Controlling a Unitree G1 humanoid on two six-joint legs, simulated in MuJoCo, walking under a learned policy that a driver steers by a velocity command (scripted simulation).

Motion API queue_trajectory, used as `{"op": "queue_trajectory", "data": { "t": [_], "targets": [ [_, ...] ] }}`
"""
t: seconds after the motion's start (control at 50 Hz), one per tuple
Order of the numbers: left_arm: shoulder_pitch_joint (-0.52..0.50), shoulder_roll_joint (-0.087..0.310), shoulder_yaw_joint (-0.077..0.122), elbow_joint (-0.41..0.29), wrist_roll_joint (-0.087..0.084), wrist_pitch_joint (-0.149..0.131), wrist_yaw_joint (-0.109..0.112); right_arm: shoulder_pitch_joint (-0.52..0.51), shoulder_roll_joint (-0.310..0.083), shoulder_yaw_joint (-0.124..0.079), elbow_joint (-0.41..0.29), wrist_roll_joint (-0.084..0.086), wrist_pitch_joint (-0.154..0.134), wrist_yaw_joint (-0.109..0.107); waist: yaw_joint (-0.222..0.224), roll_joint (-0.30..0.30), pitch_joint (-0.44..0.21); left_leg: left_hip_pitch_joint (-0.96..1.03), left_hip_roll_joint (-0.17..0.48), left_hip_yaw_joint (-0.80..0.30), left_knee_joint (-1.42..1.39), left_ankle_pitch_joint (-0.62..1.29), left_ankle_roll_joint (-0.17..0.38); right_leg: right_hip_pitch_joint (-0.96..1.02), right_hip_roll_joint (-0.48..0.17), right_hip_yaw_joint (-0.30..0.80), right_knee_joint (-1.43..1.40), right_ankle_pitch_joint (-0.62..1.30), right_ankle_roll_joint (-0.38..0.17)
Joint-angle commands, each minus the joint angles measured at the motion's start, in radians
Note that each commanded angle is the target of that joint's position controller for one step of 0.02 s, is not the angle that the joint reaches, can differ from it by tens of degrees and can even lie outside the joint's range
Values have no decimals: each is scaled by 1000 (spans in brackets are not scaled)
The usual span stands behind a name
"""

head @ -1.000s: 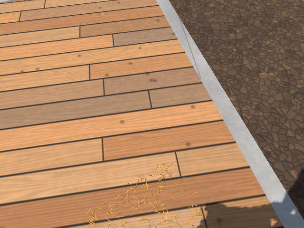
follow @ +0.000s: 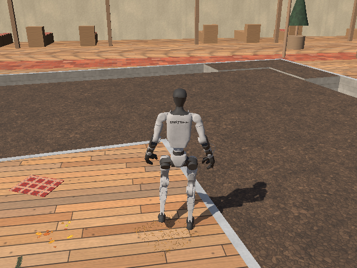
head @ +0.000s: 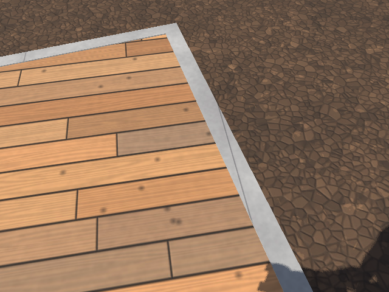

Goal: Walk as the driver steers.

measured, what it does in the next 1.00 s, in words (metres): walks ahead, turning left: left foot, then right foot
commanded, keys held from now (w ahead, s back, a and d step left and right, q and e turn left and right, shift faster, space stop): w+q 1.00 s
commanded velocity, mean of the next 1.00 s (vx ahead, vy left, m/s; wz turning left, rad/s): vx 0.50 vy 0.00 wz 0.57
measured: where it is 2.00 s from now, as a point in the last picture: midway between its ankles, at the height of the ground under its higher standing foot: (70, 193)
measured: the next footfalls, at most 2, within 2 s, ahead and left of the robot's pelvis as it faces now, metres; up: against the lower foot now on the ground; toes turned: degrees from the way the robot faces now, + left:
left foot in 0.32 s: +0.31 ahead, +0.17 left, +0.00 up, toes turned +15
right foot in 0.80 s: +0.64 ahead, +0.08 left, +0.00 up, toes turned +33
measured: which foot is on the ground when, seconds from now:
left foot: up 0.00-0.30, down 0.32-0.80, up 0.82-1.00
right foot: down 0.00-0.32, up 0.34-0.78, down 0.80-1.00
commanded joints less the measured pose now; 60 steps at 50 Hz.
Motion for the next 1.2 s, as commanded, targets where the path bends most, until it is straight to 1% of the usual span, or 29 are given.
{"op": "queue_trajectory", "data": {
  "t": [0.02,0.12,0.22,0.26,0.28,0.3,0.32,0.34,0.36,0.38,0.4,0.42,0.44,0.46,0.52,0.62,0.68,0.74,0.78,0.8,0.82,0.84,0.86,0.88,0.9,0.94,1.02,1.14,1.2],
  "targets": [
    [-37,124,36,-38,1,-27,8,-1,-20,-8,-82,-6,10,3,-16,-128,1,-144,68,-55,-40,91,-18,87,-290,190,-239,179,-173],
    [-13,171,51,-4,-3,-16,21,-131,1,7,-127,-9,2,32,24,-98,34,-119,53,0,-319,316,-8,120,-265,16,-253,238,-148],
    [50,215,68,37,-29,12,23,-258,-14,7,-193,-9,4,56,58,-94,72,-118,26,67,-468,258,44,253,-306,-57,-203,300,-114],
    [45,243,76,40,-39,25,26,-240,-41,-6,-207,-12,9,60,27,-118,39,-42,-25,118,-487,160,81,297,-309,-89,-97,562,-91],
    [38,257,80,39,-45,33,28,-181,-65,-21,-200,-13,13,58,-12,-134,-7,53,-67,151,-490,113,104,302,-301,-108,11,729,-78],
    [21,256,77,35,-50,41,30,-44,-104,-47,-167,-10,16,53,-95,-121,-79,240,-119,176,-545,144,137,257,-270,-141,200,808,-53],
    [38,224,63,28,-36,39,34,133,-177,-84,-118,-6,25,36,-171,-70,-172,540,-116,101,-568,182,179,71,-230,-151,467,650,-9],
    [112,82,18,-27,15,23,27,137,-303,-106,-114,4,24,20,-74,217,-219,855,149,-415,-637,92,335,-382,-61,-126,844,-229,64],
    [63,112,10,-48,-10,-15,17,147,-268,-86,-163,-6,3,29,-108,160,-407,959,270,-819,-821,-93,446,-530,28,143,1018,-437,67],
    [-44,185,28,-75,-52,-37,7,124,-191,-64,-152,-15,-14,36,-139,68,-288,903,246,-694,-856,-58,383,-626,-28,188,1020,-345,43],
    [-70,173,21,-83,-51,-50,8,84,-160,-55,-149,-13,-24,35,-108,31,-190,773,204,-562,-848,12,347,-619,-70,180,942,-259,23],
    [-70,171,23,-70,-24,-53,17,11,-126,-44,-157,-14,-26,32,-61,-27,-126,630,163,-461,-844,125,315,-554,-106,180,852,-201,24],
    [-55,184,32,-62,-7,-45,20,-38,-96,-33,-174,-24,-27,28,-24,-15,-102,525,133,-390,-858,239,301,-474,-127,187,788,-162,27],
    [-42,185,35,-61,-3,-32,17,-59,-91,-30,-187,-31,-27,25,-3,-4,-93,463,118,-365,-879,293,302,-425,-131,187,757,-142,34],
    [-61,140,24,-69,7,-6,18,-42,-117,-37,-176,-23,-32,8,7,-23,-62,354,87,-278,-908,402,307,-392,-113,156,618,-71,76],
    [-243,94,1,-113,-2,-8,6,23,-136,-44,-146,-12,-20,-14,-60,17,-11,283,12,-207,-900,265,232,-317,-43,145,257,244,100],
    [-307,114,5,-137,-16,-18,-6,74,-139,-47,-123,-5,-13,-15,-83,28,-3,322,36,-269,-859,200,219,-283,-20,164,168,266,89],
    [-296,147,20,-141,-20,-31,-15,83,-129,-46,-116,-6,-4,-20,-66,54,-9,402,63,-356,-774,188,202,-248,-11,182,110,164,59],
    [-191,167,36,-115,-20,-41,-10,60,-111,-42,-123,-8,3,-20,-6,78,-41,401,37,-372,-687,238,173,-103,-4,155,57,120,20],
    [-84,199,51,-98,-6,-46,-3,53,-68,-26,-134,-14,0,-17,46,56,-127,350,-14,-327,-535,259,140,88,-67,197,62,113,-23],
    [72,256,65,-84,3,-44,5,74,-9,-4,-154,-34,-2,-16,94,-86,-275,207,-93,-222,-240,39,95,352,-251,386,75,67,-83],
    [127,313,78,-45,8,-30,-5,204,6,4,-185,8,-11,-16,23,-432,-342,-144,-181,-129,41,-313,42,578,-435,871,-45,-213,-236],
    [84,206,56,-68,-13,-25,-8,174,-103,-16,-150,16,-9,-20,49,-272,-237,-243,-98,-154,152,-249,24,508,-420,866,-89,-405,-209],
    [45,153,41,-75,-15,-18,-2,66,-144,-28,-162,5,-3,-18,71,-184,-125,-258,-68,-123,167,-154,17,392,-376,690,-94,-347,-165],
    [1,140,32,-79,-5,-12,-1,24,-129,-28,-168,-6,2,-18,52,-118,-70,-218,-36,-100,148,-87,11,279,-333,569,-109,-209,-146],
    [-34,115,22,-63,4,-11,5,0,-93,-29,-184,-8,6,-6,17,-145,-15,-155,15,-91,76,-16,10,148,-274,408,-152,-44,-135],
    [-19,146,35,-26,-5,-23,8,-39,-35,-14,-212,-6,19,2,12,-137,5,-178,41,-57,-30,49,-8,117,-274,251,-220,110,-166],
    [4,193,45,11,-11,-7,15,-179,-8,4,-241,-9,2,32,58,-109,31,-136,29,17,-344,315,-3,164,-247,36,-228,257,-134],
    [49,221,52,35,-24,8,16,-256,-6,7,-272,-5,1,50,79,-107,59,-115,12,60,-450,308,22,226,-271,-13,-215,286,-117]
  ]
}}
Over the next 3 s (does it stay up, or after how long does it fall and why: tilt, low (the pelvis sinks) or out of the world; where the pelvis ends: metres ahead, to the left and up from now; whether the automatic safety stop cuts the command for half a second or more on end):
stays up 1.14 1.02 -0.01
